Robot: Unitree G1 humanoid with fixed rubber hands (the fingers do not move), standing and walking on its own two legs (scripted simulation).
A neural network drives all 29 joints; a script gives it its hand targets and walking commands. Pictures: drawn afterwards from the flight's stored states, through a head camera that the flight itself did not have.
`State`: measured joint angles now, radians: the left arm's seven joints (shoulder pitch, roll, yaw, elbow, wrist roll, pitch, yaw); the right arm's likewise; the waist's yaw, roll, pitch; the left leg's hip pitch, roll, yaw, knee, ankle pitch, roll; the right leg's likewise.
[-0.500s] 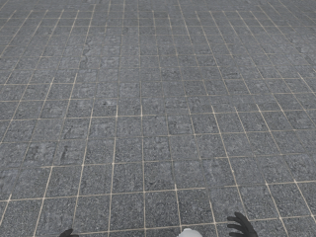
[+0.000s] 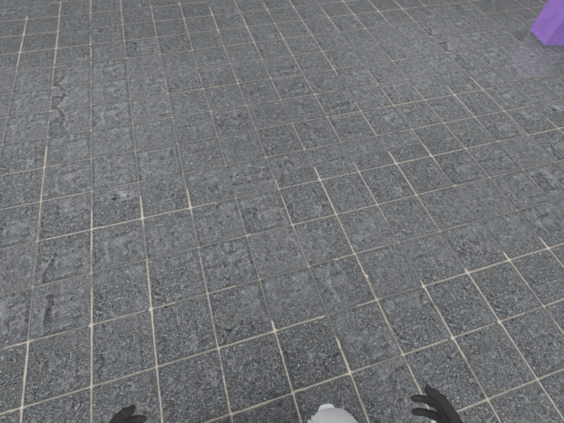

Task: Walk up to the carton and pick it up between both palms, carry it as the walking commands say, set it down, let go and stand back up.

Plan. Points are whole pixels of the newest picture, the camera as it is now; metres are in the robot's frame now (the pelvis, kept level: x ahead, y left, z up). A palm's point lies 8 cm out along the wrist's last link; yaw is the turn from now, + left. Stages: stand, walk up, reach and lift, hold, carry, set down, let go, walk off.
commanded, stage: walk up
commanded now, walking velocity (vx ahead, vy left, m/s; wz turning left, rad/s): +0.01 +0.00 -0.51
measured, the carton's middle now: (562, 18) +2.56 -1.89 -0.63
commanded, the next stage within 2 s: none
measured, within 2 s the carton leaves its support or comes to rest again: neither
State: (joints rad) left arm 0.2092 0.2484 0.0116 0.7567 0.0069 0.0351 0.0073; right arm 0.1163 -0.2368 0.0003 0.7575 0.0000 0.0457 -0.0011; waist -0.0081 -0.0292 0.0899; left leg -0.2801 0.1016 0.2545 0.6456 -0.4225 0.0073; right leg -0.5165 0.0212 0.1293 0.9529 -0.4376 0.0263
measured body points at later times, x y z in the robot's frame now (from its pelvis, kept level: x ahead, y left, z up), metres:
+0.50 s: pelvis +0.05 -0.01 +0.00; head +0.12 -0.01 +0.44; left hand +0.19 +0.20 -0.15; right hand +0.13 -0.28 -0.12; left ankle +0.02 +0.07 -0.72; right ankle +0.02 -0.17 -0.67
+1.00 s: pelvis +0.10 -0.07 -0.01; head +0.15 -0.09 +0.44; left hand +0.25 +0.13 -0.15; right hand +0.14 -0.35 -0.13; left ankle +0.09 +0.03 -0.73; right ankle +0.06 -0.20 -0.72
